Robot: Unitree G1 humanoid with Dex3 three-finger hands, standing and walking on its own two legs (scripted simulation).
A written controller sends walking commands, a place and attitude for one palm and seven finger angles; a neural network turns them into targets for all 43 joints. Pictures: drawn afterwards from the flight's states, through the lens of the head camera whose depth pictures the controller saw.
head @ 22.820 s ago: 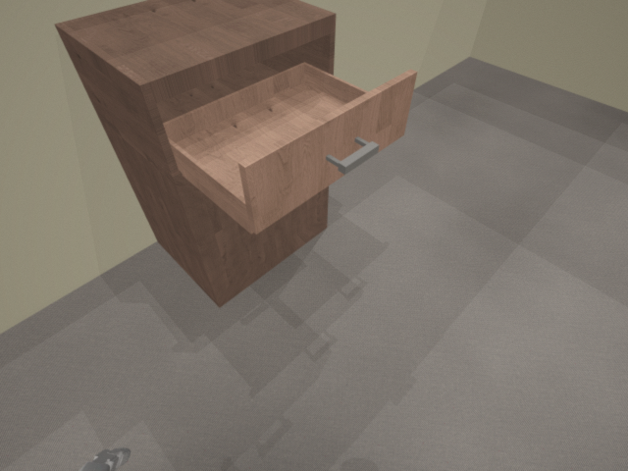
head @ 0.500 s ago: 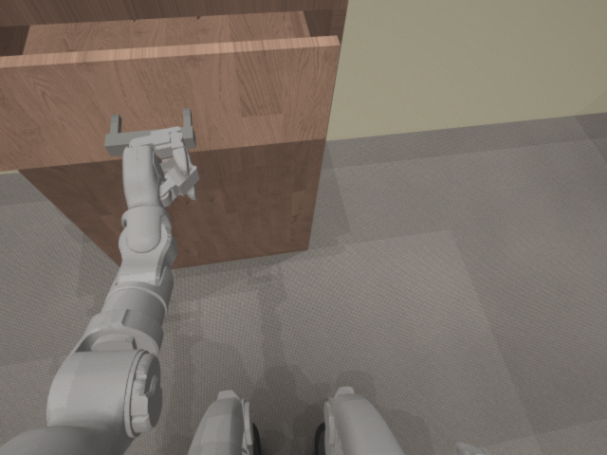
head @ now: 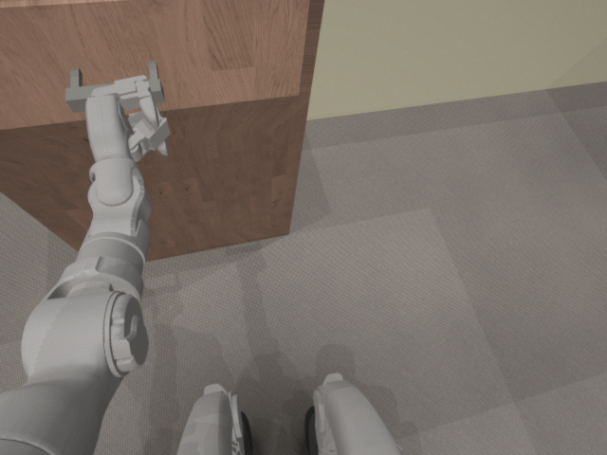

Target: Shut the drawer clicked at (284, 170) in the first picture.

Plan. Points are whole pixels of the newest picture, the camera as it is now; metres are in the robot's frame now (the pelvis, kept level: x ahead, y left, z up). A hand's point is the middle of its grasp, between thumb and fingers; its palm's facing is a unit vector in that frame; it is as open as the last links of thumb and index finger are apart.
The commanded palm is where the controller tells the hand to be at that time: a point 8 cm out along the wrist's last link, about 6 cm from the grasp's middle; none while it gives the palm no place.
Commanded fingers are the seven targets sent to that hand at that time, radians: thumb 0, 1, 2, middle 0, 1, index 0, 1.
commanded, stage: push the drawer shut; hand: left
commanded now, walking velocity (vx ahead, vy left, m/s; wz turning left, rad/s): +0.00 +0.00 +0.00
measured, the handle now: (116, 83) +0.60 +0.18 +0.05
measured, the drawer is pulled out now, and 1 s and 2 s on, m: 0.01 0.00 0.00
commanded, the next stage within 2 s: pull the fist back off the drawer in 0.48 s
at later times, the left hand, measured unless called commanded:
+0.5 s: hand (160, 115) +0.55 +0.13 +0.05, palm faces +0.12 -0.99 -0.05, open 2.8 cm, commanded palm +0.56 +0.16 +0.06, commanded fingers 0.00 0.90 0.90 -1.40 -1.60 -1.40 -1.60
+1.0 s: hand (157, 114) +0.54 +0.13 +0.06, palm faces +0.12 -0.99 -0.05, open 3.0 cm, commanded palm +0.52 +0.15 +0.06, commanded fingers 0.00 0.90 0.90 -1.40 -1.60 -1.40 -1.60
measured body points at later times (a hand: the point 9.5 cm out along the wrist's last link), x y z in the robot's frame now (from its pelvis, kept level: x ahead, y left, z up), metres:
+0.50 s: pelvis -0.02 +0.00 -0.01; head +0.14 +0.03 +0.40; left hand +0.53 +0.18 +0.06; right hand -0.04 -0.25 -0.12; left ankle +0.04 +0.10 -0.64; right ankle +0.02 -0.11 -0.64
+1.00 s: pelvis -0.03 +0.01 -0.02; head +0.13 +0.03 +0.40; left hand +0.53 +0.18 +0.06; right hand -0.07 -0.25 -0.12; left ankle +0.04 +0.10 -0.64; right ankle +0.02 -0.11 -0.64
